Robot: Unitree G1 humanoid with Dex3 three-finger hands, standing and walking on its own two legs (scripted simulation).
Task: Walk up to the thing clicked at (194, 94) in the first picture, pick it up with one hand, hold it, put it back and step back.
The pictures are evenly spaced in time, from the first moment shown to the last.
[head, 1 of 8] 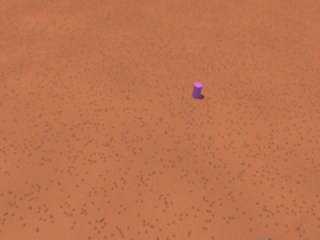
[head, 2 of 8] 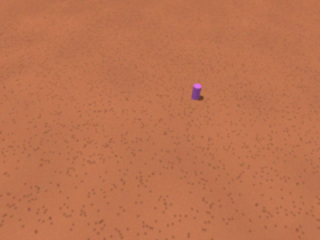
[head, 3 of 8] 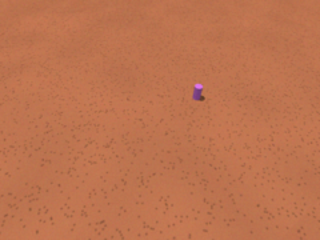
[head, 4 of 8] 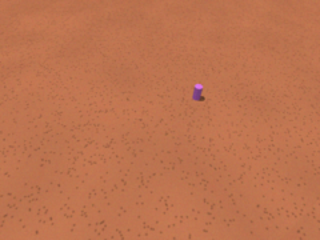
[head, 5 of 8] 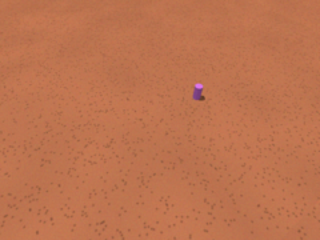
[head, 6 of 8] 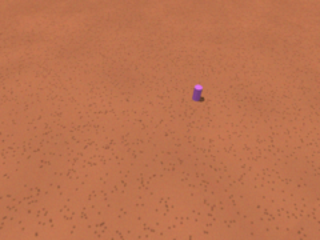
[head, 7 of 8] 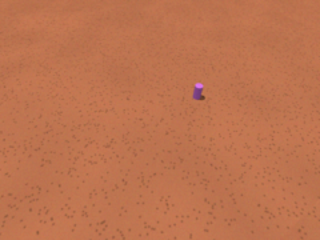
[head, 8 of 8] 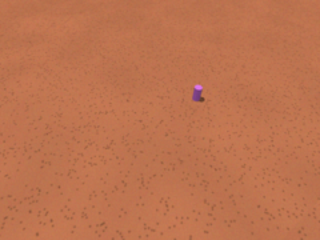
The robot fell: no
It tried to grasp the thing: no
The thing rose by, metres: 0.00
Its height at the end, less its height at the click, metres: +0.00
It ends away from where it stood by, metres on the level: 0.00
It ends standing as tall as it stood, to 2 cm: yes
